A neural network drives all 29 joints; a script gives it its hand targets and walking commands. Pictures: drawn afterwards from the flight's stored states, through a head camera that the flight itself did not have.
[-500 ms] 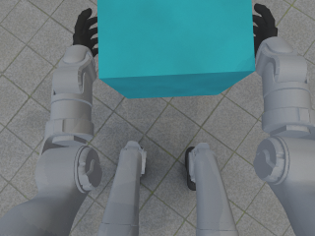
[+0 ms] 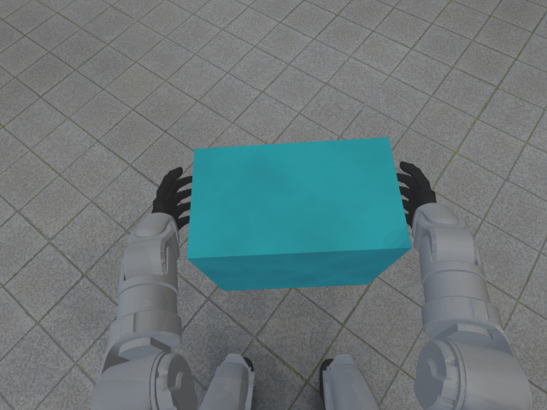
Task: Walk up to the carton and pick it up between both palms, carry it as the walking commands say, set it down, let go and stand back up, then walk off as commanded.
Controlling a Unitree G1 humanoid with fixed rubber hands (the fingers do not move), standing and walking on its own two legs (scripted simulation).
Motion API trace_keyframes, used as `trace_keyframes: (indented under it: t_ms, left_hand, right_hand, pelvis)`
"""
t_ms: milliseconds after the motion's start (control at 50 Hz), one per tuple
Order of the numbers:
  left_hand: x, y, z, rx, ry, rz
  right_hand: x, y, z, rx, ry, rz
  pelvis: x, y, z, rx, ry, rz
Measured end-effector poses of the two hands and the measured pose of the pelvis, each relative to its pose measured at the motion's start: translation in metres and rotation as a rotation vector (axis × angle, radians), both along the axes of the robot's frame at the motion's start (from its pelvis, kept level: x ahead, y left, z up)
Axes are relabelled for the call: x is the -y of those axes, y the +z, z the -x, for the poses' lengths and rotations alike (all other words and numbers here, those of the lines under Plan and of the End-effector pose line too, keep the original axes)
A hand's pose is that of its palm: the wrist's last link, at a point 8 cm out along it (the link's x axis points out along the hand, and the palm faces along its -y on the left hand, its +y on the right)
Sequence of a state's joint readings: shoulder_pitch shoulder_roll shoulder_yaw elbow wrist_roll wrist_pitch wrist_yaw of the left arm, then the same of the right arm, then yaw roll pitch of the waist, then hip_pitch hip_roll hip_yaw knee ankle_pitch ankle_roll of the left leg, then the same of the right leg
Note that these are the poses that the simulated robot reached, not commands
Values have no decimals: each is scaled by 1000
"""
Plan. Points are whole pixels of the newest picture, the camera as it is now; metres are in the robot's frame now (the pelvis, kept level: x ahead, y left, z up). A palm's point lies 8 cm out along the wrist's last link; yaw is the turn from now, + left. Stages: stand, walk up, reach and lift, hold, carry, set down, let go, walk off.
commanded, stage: reach and lift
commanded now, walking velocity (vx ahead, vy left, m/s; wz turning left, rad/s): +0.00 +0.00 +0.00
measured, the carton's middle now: (293, 226) +0.42 +0.00 -0.11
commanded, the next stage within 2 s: none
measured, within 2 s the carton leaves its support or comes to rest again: neither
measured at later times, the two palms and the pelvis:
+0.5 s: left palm (144, 215) +0.37 +0.19 +0.05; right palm (447, 205) +0.39 -0.19 +0.04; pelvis +0.03 +0.00 +0.05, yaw +0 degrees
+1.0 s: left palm (109, 217) +0.35 +0.19 +0.11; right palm (470, 199) +0.37 -0.18 +0.11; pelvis +0.04 +0.01 +0.08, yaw -1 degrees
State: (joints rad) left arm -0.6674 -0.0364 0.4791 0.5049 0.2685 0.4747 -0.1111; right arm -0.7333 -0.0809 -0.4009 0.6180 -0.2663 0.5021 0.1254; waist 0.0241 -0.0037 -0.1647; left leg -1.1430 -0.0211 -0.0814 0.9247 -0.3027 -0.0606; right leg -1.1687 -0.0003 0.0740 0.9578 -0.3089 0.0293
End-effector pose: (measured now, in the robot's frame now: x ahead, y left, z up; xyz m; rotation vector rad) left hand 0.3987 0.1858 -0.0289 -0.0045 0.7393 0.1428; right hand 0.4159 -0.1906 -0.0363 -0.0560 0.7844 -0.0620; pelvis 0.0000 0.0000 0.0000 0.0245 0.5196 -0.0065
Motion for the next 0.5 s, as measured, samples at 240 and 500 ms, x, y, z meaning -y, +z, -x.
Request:
trace_keyframes:
  t_ms: [240, 500]
  left_hand:
    - [-3, 40, 11, 38, 20, -1]
    - [0, 75, 26, 50, 10, 23]
  right_hand:
    - [-5, 40, 15, 28, -6, 13]
    - [0, 78, 25, 50, -13, -3]
  pelvis:
    - [-6, 27, -14, 83, 0, 7]
    - [-4, 51, -26, 191, -4, 7]
